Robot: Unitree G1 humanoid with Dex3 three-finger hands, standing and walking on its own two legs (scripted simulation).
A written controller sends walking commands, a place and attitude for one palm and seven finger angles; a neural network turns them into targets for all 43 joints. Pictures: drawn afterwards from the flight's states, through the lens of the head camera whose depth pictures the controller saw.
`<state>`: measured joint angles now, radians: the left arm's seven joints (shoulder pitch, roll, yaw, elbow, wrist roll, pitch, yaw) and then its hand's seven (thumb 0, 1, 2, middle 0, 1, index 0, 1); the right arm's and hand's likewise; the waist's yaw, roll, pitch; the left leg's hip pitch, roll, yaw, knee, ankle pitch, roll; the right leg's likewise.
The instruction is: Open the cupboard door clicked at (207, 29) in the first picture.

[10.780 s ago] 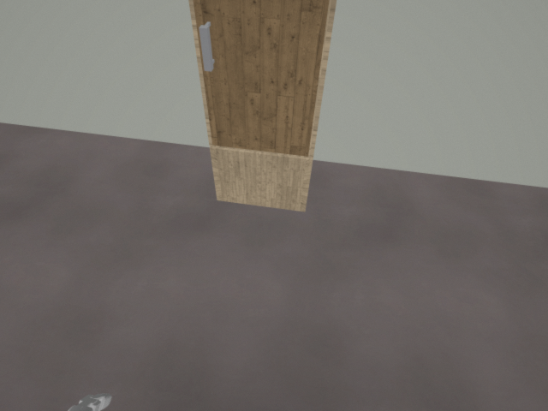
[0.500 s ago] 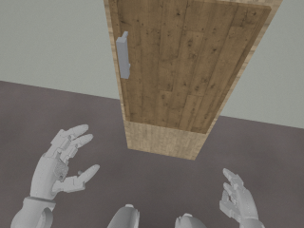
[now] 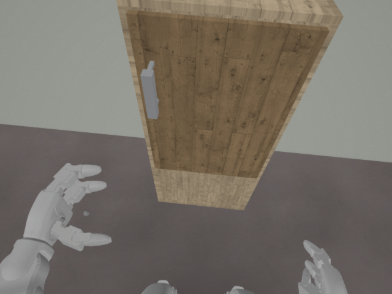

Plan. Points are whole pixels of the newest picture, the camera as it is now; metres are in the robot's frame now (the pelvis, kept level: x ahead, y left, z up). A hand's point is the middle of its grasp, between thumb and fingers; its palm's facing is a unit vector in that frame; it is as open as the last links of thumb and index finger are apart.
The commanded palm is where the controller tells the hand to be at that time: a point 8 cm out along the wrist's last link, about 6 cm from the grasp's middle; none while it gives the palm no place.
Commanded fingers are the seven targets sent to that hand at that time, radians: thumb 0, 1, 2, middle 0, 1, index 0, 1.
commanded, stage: raise the hand with hooked fingers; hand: left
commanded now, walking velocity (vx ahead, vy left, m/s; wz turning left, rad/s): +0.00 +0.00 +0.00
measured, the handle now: (152, 90) +0.56 +0.14 +0.08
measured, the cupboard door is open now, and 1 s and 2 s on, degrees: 0 0 0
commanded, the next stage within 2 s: move the hooked fingers beside the handle in 0.96 s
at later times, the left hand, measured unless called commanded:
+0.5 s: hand (53, 169) +0.30 +0.27 +0.11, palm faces +0.01 -1.00 -0.05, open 13.9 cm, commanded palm +0.27 +0.31 +0.10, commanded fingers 0.00 -0.50 0.30 -0.30 -1.20 -0.30 -1.20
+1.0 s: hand (61, 175) +0.30 +0.26 +0.10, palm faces -0.01 -1.00 -0.03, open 13.9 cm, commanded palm +0.27 +0.31 +0.10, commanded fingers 0.00 -0.50 0.30 -0.30 -1.20 -0.30 -1.20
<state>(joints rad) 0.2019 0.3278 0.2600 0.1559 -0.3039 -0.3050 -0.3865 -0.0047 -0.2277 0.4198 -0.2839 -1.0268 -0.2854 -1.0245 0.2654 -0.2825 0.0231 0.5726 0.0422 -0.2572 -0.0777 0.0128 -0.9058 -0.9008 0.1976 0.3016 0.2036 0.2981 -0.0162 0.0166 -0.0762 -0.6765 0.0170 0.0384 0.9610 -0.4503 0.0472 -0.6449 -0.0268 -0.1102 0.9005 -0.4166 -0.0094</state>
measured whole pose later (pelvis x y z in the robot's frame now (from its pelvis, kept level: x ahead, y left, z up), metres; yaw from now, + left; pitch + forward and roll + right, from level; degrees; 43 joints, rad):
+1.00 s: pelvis +0.01 -0.01 +0.02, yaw +0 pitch +7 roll -2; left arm -0.07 0.43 0.44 0.49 -0.36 -0.26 -0.56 -0.02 -0.50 0.30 -0.30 -1.20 -0.30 -1.20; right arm 0.29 -0.28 0.06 0.58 0.04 -0.21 -0.08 0.01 -0.90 -0.90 0.20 0.30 0.20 0.30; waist -0.01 0.03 -0.06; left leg -0.54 0.02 0.04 0.81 -0.39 0.03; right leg -0.52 -0.01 -0.11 0.76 -0.36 -0.02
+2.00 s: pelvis +0.01 -0.01 +0.01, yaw -2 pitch +13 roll -1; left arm -0.58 0.49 0.42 0.94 -0.22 -0.32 -0.46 -0.01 -0.50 0.30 -0.30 -1.20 -0.30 -1.20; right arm 0.34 -0.28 0.05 0.60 0.03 -0.08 -0.05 0.01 -0.91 -0.90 0.20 0.30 0.20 0.30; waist -0.09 0.01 -0.08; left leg -0.68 0.03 0.06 0.86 -0.41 0.03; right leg -0.67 0.00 -0.09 0.82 -0.37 -0.02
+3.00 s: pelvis +0.02 -0.01 +0.00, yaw -4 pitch +20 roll -3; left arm -0.82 0.62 0.49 1.16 -0.13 -0.36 -0.42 -0.02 -0.50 0.30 -0.30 -1.20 -0.30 -1.20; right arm 0.45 -0.28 0.05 0.60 0.01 0.08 -0.02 0.00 -0.91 -0.90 0.20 0.30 0.21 0.30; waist -0.17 0.01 -0.10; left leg -0.83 0.06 0.06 0.93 -0.45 0.04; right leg -0.81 0.03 -0.08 0.85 -0.39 -0.02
